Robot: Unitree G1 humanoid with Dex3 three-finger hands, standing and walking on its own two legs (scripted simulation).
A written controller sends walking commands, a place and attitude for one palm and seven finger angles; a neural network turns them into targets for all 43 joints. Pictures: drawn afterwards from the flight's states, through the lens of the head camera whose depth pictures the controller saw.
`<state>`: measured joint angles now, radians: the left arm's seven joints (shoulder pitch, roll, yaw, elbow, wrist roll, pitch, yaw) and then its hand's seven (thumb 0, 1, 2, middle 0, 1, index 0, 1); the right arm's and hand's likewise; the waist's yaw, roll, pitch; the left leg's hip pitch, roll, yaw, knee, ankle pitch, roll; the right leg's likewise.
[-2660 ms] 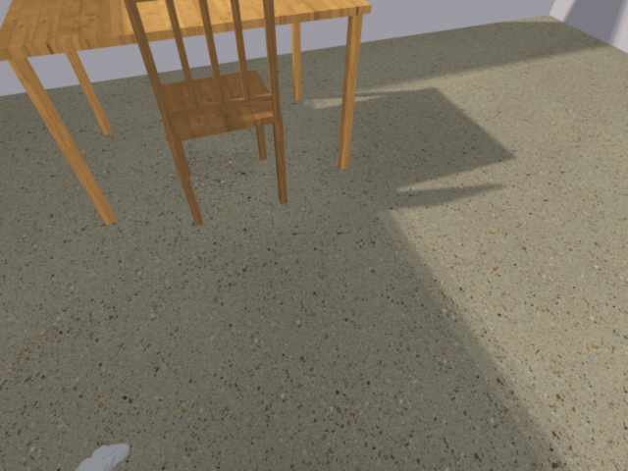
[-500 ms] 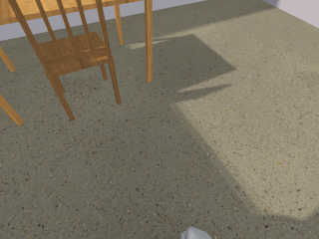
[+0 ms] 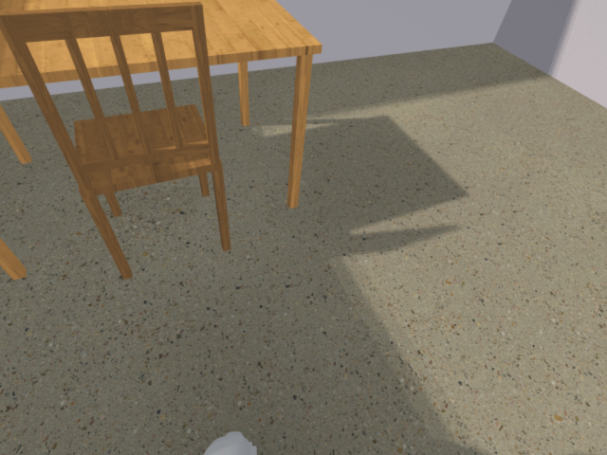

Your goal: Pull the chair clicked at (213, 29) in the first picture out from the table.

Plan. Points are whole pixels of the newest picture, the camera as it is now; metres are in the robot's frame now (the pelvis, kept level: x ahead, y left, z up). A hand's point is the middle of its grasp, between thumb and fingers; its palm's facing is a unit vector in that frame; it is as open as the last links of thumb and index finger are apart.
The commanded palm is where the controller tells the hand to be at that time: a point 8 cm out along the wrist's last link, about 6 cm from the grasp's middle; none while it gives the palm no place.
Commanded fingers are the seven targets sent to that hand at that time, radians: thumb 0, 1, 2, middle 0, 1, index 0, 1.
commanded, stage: walk to a spot facing it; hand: left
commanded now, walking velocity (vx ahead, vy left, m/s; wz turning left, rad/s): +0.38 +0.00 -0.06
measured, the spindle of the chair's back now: (133, 100) +0.90 +0.52 -0.05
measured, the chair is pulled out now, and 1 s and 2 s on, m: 0.00 0.00 0.00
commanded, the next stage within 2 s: turn to face it in 0.48 s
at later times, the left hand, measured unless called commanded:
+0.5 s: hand (208, 355) +0.30 +0.18 -0.16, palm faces -0.13 -0.98 -0.17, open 7.4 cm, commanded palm none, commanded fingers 0.00 0.90 0.90 -0.20 -0.30 -0.20 -0.30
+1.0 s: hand (254, 289) +0.43 +0.13 -0.15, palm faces +0.03 -0.98 -0.20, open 7.2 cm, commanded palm none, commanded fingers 0.00 0.90 0.90 -0.20 -0.30 -0.20 -0.30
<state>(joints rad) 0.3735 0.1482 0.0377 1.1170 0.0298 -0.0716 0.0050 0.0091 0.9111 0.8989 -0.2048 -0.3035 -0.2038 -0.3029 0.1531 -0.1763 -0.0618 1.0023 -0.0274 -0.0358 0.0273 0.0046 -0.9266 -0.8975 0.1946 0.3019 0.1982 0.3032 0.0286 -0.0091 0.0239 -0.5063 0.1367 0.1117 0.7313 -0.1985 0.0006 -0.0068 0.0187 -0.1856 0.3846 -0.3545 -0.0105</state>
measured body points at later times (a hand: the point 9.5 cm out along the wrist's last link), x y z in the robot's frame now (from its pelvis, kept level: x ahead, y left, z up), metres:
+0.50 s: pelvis +0.20 +0.01 +0.01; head +0.22 +0.02 +0.46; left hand +0.31 +0.24 -0.15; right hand +0.09 -0.18 -0.14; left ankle +0.13 +0.11 -0.73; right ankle +0.31 -0.13 -0.68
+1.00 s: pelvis +0.33 -0.05 +0.00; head +0.33 -0.05 +0.45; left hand +0.43 +0.18 -0.14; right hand +0.36 -0.29 -0.15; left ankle +0.35 +0.07 -0.68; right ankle +0.35 -0.13 -0.73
